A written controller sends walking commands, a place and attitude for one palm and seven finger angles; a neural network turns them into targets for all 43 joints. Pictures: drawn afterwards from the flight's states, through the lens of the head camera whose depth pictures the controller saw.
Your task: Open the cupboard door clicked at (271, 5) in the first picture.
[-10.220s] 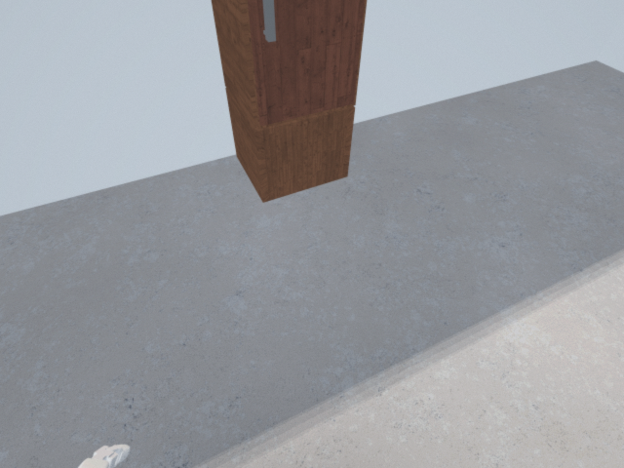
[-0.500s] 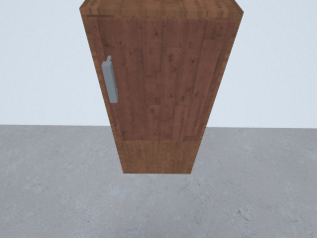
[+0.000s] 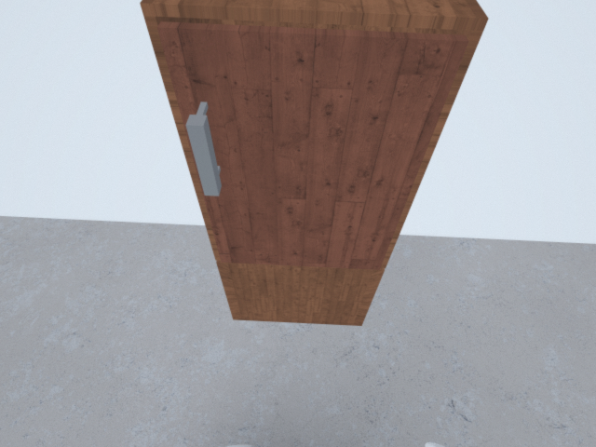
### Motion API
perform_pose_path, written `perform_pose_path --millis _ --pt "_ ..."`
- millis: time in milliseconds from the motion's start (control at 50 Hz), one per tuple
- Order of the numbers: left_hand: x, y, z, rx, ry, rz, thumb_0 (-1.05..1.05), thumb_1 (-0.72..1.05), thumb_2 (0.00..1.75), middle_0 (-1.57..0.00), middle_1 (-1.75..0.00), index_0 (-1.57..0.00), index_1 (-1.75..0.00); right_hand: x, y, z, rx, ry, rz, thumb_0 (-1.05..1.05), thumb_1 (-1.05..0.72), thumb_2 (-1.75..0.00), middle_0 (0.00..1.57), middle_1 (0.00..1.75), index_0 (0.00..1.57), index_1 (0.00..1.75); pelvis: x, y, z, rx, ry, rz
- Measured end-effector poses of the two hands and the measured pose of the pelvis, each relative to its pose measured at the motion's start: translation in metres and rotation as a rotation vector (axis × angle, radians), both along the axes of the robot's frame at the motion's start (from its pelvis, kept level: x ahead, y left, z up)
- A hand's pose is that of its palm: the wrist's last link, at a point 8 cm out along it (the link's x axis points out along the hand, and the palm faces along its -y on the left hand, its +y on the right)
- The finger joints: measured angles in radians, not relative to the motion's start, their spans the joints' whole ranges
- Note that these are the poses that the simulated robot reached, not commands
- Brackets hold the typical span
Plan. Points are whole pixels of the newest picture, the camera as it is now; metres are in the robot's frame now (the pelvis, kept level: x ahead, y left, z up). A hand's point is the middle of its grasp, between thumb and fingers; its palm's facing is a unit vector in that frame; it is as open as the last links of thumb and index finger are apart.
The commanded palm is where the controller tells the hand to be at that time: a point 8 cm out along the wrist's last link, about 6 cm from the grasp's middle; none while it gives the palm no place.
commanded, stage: come to a stop and stand still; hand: left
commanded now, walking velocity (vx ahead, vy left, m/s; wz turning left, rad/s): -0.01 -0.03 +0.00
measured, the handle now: (208, 150) +0.54 +0.21 +0.06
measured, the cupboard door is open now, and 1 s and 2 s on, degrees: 0 0 0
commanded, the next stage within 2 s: look again from close up in 1.32 s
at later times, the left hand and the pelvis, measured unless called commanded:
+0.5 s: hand out of the picture +0.05 +0.15 -0.16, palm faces +0.03 -0.97 -0.23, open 7.4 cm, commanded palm none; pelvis -0.03 -0.05 +0.00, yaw +2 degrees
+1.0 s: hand out of the picture -0.08 +0.14 -0.18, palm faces +0.05 -0.99 -0.16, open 7.4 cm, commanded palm none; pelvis -0.05 -0.02 +0.01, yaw +2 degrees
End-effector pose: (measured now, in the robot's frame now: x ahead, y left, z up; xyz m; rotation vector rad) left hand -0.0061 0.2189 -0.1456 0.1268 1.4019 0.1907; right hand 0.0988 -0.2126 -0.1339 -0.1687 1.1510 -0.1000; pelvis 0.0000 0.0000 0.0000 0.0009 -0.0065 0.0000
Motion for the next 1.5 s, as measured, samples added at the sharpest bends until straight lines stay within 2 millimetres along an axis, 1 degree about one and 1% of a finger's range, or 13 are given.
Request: perform_pose_path --millis 40,100,180,280,360,420,540,740,880,980,1160,1320,1500 --pt "0.015 0.0 0.004 0.022 -0.054 -0.013 0.0 0.91 0.9 -0.2 -0.3 -0.2 -0.3 -0.002 -0.005 -0.002 0.013 -0.005 0.0 -0.01 -0.92 -0.89 0.2 0.3 0.2 0.3 -0.005 -0.006 0.0 0.002 0.003 0.002" --pt "0.028 -0.004 0.008 0.05 -0.121 -0.047 0.0 0.91 0.9 -0.2 -0.3 -0.19 -0.3 -0.01 -0.018 -0.007 0.031 -0.003 0.001 -0.01 -0.92 -0.89 0.2 0.3 0.2 0.3 -0.01 -0.019 -0.004 0.016 0.001 0.005" --pt "0.036 -0.01 0.01 0.075 -0.192 -0.063 0.0 0.91 0.9 -0.2 -0.3 -0.2 -0.3 -0.023 -0.048 -0.009 0.007 -0.012 -0.012 0.0 -0.91 -0.89 0.21 0.3 0.2 0.3 -0.014 -0.034 -0.01 -0.003 -0.011 0.027" --pt "0.048 -0.014 0.009 0.075 -0.267 -0.059 0.0 0.91 0.9 -0.2 -0.3 -0.2 -0.3 -0.042 -0.079 -0.004 -0.061 -0.004 -0.045 0.0 -0.91 -0.89 0.2 0.3 0.2 0.3 -0.013 -0.041 -0.013 -0.03 -0.025 0.047" --pt "0.056 -0.016 0.009 0.059 -0.296 -0.072 0.0 0.91 0.9 -0.2 -0.3 -0.2 -0.3 -0.059 -0.089 0.007 -0.094 0.006 -0.05 0.01 -0.91 -0.89 0.2 0.3 0.2 0.3 -0.019 -0.045 -0.009 -0.01 -0.049 0.037" --pt "0.054 -0.018 0.014 0.048 -0.305 -0.083 0.0 0.91 0.9 -0.2 -0.3 -0.2 -0.3 -0.07 -0.092 0.012 -0.102 0.018 -0.043 0.01 -0.91 -0.89 0.2 0.3 0.2 0.3 -0.026 -0.046 -0.004 -0.014 -0.054 0.035" --pt "0.033 -0.017 0.018 0.045 -0.269 -0.091 0.0 0.91 0.9 -0.2 -0.3 -0.2 -0.3 -0.088 -0.087 0.012 -0.083 0.047 -0.03 0.01 -0.9 -0.89 0.2 0.3 0.2 0.3 -0.038 -0.045 0.001 -0.014 -0.052 0.036" --pt "-0.022 -0.011 0.009 0.035 -0.133 -0.05 0.0 0.91 0.9 -0.2 -0.3 -0.2 -0.3 -0.124 -0.064 0.005 -0.043 0.144 -0.035 0.01 -0.9 -0.89 0.2 0.3 0.2 0.3 -0.046 -0.038 0.004 -0.018 -0.045 0.036" --pt "-0.057 -0.018 0.003 -0.005 -0.04 -0.022 0.0 0.91 0.9 -0.2 -0.3 -0.2 -0.3 -0.144 -0.043 0.003 -0.021 0.208 -0.049 0.0 -0.9 -0.89 0.2 0.3 0.2 0.3 -0.047 -0.029 0.006 -0.02 -0.037 0.036" --pt "-0.074 -0.025 0.0 -0.038 0.006 -0.009 0.0 0.91 0.9 -0.2 -0.3 -0.2 -0.3 -0.151 -0.029 0.002 -0.006 0.229 -0.061 0.0 -0.9 -0.89 0.2 0.3 0.2 0.3 -0.048 -0.021 0.006 -0.021 -0.035 0.034" --pt "-0.087 -0.029 -0.002 -0.067 0.035 0.007 0.0 0.91 0.9 -0.2 -0.3 -0.2 -0.3 -0.152 -0.01 -0.001 0.008 0.231 -0.073 0.01 -0.91 -0.89 0.2 0.3 0.2 0.3 -0.048 -0.01 0.006 -0.019 -0.032 0.032" --pt "-0.089 -0.023 0.0 -0.054 0.04 0.009 0.0 0.91 0.9 -0.2 -0.3 -0.2 -0.3 -0.149 -0.007 -0.002 0.011 0.221 -0.086 0.01 -0.91 -0.89 0.2 0.3 0.2 0.3 -0.048 -0.004 0.006 -0.015 -0.03 0.025" --pt "-0.086 -0.018 0.003 -0.036 0.036 0.002 0.0 0.91 0.9 -0.2 -0.3 -0.2 -0.3 -0.149 -0.008 -0.003 0.016 0.214 -0.094 0.01 -0.91 -0.89 0.2 0.3 0.2 0.3 -0.047 -0.004 0.007 -0.012 -0.031 0.019"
